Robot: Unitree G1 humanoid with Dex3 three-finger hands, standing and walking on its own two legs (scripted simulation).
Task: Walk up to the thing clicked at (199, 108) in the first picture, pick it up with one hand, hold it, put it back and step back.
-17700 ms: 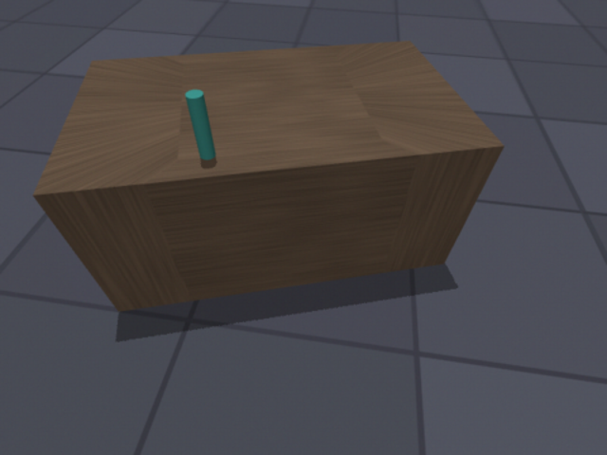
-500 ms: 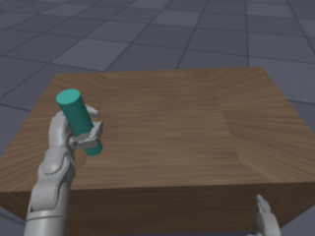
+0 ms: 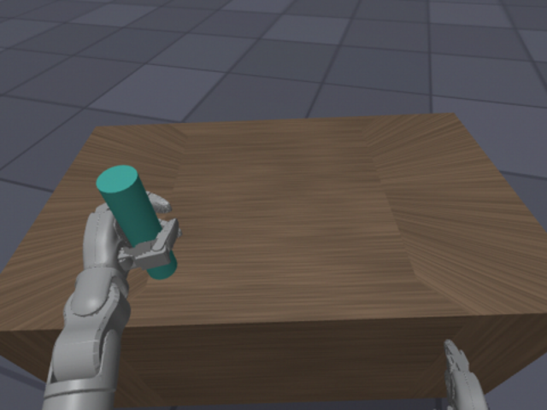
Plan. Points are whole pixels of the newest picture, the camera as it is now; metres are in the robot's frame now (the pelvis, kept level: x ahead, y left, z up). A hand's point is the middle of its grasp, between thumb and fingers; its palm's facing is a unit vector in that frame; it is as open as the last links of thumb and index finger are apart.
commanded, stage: hold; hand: left
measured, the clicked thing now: (143, 229) +0.32 +0.18 +0.15
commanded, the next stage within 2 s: crouch in 0.60 s
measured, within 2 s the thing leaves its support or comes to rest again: neither
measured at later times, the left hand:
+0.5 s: hand (156, 225) +0.32 +0.16 +0.14, palm faces +0.15 -0.99 +0.01, open 5.5 cm
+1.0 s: hand (160, 235) +0.34 +0.17 +0.11, palm faces +0.15 -0.99 +0.02, open 5.5 cm
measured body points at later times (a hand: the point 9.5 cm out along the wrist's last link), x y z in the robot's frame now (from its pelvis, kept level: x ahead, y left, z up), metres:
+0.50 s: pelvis +0.00 +0.00 +0.00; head -0.01 -0.02 +0.45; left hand +0.31 +0.21 +0.14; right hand +0.17 -0.27 -0.08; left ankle +0.01 +0.12 -0.74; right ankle -0.01 -0.13 -0.74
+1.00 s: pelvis +0.00 +0.00 +0.00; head -0.01 -0.01 +0.45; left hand +0.32 +0.22 +0.11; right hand +0.16 -0.26 -0.09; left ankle +0.01 +0.12 -0.74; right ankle -0.01 -0.13 -0.74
